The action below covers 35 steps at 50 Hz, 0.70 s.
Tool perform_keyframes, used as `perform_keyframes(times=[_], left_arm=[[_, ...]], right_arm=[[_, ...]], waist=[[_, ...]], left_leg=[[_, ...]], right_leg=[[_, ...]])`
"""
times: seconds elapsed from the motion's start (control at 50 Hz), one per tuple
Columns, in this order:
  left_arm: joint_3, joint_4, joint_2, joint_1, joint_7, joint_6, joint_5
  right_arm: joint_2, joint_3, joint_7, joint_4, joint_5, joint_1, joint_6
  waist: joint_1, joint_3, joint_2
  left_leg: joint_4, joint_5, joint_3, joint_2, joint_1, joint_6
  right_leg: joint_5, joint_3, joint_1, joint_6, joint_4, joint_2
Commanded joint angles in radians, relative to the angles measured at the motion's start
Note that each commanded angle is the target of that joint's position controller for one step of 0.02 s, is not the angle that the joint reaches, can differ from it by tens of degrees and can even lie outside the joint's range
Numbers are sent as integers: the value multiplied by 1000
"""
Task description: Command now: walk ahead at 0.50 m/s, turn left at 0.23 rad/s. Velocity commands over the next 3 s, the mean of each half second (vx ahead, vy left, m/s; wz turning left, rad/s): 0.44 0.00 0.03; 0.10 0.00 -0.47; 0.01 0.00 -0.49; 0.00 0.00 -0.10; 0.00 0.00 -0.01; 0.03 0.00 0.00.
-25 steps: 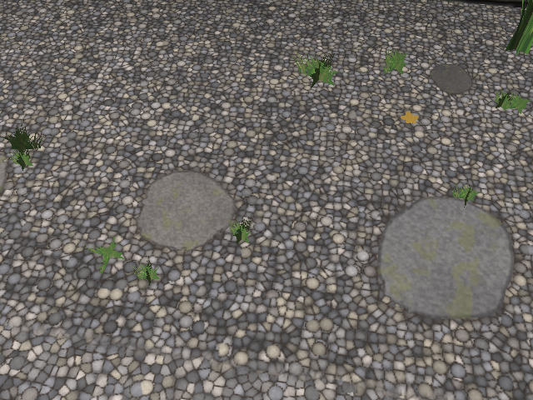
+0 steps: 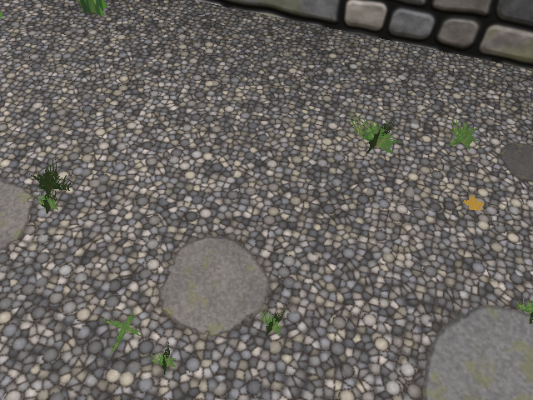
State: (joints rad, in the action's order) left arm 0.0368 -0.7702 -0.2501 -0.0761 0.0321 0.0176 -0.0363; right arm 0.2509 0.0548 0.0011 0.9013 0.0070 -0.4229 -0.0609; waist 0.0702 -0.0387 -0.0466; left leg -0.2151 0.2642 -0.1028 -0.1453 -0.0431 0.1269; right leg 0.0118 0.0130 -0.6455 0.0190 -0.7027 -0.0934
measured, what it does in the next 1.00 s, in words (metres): walks ahead, turning right: right foot, then left foot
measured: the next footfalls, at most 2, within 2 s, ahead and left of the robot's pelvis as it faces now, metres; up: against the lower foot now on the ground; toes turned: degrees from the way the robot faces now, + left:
right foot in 0.12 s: +0.26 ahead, -0.12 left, +0.00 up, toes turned -1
left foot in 0.60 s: +0.47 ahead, +0.06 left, +0.00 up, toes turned -5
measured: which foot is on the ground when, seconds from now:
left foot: down 0.00-0.14, up 0.16-0.58, down 0.60-1.00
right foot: up 0.00-0.10, down 0.12-0.60, up 0.62-1.00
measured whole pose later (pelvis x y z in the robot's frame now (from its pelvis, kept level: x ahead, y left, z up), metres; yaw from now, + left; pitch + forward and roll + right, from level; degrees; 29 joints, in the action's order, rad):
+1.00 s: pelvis +0.33 -0.02 -0.01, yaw -19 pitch +0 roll +1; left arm 0.06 -0.79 -0.26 -0.19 0.04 -0.09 -0.02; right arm 0.26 0.04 0.03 0.81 0.03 -0.19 0.01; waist 0.01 -0.05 0.00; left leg -0.48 0.15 0.23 0.07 0.32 0.04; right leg 0.41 0.05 -0.36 -0.01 -0.77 -0.03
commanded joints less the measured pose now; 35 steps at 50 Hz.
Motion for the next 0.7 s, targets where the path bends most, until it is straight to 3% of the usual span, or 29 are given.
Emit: perform_keyframes(times=[0.02, 0.04, 0.08, 0.1, 0.12, 0.14, 0.16, 0.18, 0.2, 0.22, 0.24, 0.28, 0.32, 0.36, 0.4, 0.46, 0.54, 0.58, 0.6, 0.62, 0.64, 0.66, 0.68, 0.7], left_arm=[[7, 115, -70, 166, 5, 27, 7], [8, 118, -77, 158, 5, 31, 8], [17, 88, -98, 48, -4, 38, 10], [28, 53, -119, -61, -15, 42, 13], [39, 7, -138, -218, -29, 52, 9], [55, -17, -206, -383, -46, 57, -14], [81, -33, -298, -406, -38, 52, -23], [63, -28, -206, -325, -25, 41, 14], [48, -13, -146, -225, -21, 41, 23], [37, -15, -104, -184, -18, 47, 16], [30, -28, -89, -183, -21, 53, 16], [23, -60, -76, -205, -22, 67, 21], [27, -88, -94, -245, -19, 81, 29], [25, -111, -97, -275, -19, 83, 33], [21, -129, -94, -291, -20, 78, 32], [26, -142, -123, -315, -23, 65, 32], [36, -137, -135, -319, -34, 38, 30], [44, -120, -142, -272, -41, 29, 35], [42, -104, -125, -265, -40, 31, 46], [28, -59, -60, -308, -44, 35, 57], [30, -79, -43, -444, -58, 10, 64], [47, -110, -111, -427, -62, -15, 33], [54, -101, -111, -354, -53, -28, 17], [55, -88, -97, -314, -45, -39, 14]], right_arm=[[144, 25, 13, -11, 9, -87, -9], [153, 25, 17, -8, 12, -80, -10], [171, 26, 22, -9, 14, -35, -14], [182, 28, 20, -5, 18, -23, -16], [182, 27, 16, -5, 15, -6, -17], [135, 12, 11, -32, 9, -13, -23], [54, 2, 5, -32, -27, -152, -20], [136, 12, 11, -21, 12, -88, -17], [132, 14, 4, -35, 12, -11, -17], [114, 7, -2, -46, 13, 35, -18], [104, 7, -8, -50, 19, 53, -10], [81, -1, -21, -43, 31, 32, 10], [67, -6, -29, -49, 35, 58, 19], [56, -12, -28, -77, 39, 142, 21], [31, -25, -24, -94, 33, 202, 18], [28, -35, -13, -108, 16, 272, 16], [69, -27, 13, -116, 9, 292, 12], [94, -17, 24, -87, 14, 198, -5], [134, -5, 32, -72, 29, 129, -21], [218, 11, 39, -86, 43, 55, -28], [235, 23, 31, -97, 6, 75, 0], [162, 11, 28, -121, -8, 114, 18], [101, -7, 33, -138, -4, 189, 24], [75, -16, 40, -149, 6, 249, 32]], waist=[[28, -43, 111], [15, -47, 116], [-47, -16, 129], [-93, 41, 128], [-171, 124, 97], [-223, 251, 5], [-150, 343, -247], [-129, 243, -71], [-99, 104, -3], [-89, 49, 40], [-73, 22, 19], [-46, 27, -29], [-41, 21, -25], [-46, -19, -11], [-50, -14, -13], [-79, 30, -50], [-89, 53, -72], [-39, 60, -47], [-15, 104, 24], [-25, 235, 200], [-54, 355, 331], [-63, 302, 179], [-75, 186, 129], [-94, 115, 134]], left_leg=[[-9, -586, -132, 300, -56, 76], [-21, -629, -133, 313, -65, 71], [-105, -850, -107, 312, -50, 40], [-226, -975, -92, 297, -48, 28], [-415, -941, -54, 257, 13, 11], [-697, -631, -21, 202, 190, -2], [-1043, 176, 51, -3, 518, -48], [-1109, 206, -36, 51, 610, -27], [-1083, 116, -29, 100, 624, -29], [-1034, 67, -13, 135, 609, -33], [-991, 52, 1, 161, 589, -39], [-935, 32, 27, 181, 531, -59], [-893, 8, 55, 200, 564, -77], [-801, -38, 96, 219, 611, -110], [-665, -91, 127, 204, 579, -139], [-507, -185, 152, 151, 492, -149], [-387, -170, 109, 125, 440, -128], [-234, -230, 89, 128, 315, -104], [-178, -421, 38, 207, 166, -80], [-244, -888, -165, 481, -49, -14], [-246, -1041, -324, 637, -113, 135], [-197, -799, -294, 590, -19, 148], [-145, -592, -205, 524, 98, 121], [-95, -462, -132, 472, 189, 93]], right_leg=[[0, 32, -33, -34, 86, 41], [27, 32, -2, -50, 113, 50], [105, 44, 173, -88, 163, 98], [144, 55, 302, -108, 181, 134], [102, 44, 504, -136, 240, 121], [208, -178, 753, -185, 245, -84], [235, -675, 959, -336, 353, -333], [309, -731, 852, -312, 423, -294], [303, -550, 705, -292, 436, -263], [209, -441, 613, -270, 465, -214], [131, -353, 557, -247, 484, -172], [25, -256, 499, -226, 517, -126], [-33, -207, 498, -238, 544, -116], [-265, -164, 492, -249, 545, -102], [-517, -92, 484, -233, 495, -59], [-631, -64, 498, -195, 421, -24], [-549, -153, 556, -175, 306, -44], [-424, -201, 535, -142, 198, -30], [-295, -184, 467, -113, 59, 23], [170, -112, 324, -81, -184, 112], [701, -29, 206, -73, -389, 217], [662, -58, 175, -71, -492, 162], [579, -61, 153, -60, -503, 130], [521, -58, 153, -42, -482, 103]])
Over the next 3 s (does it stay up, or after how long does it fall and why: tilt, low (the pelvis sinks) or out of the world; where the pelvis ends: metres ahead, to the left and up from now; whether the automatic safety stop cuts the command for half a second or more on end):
stays up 0.32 -0.03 0.00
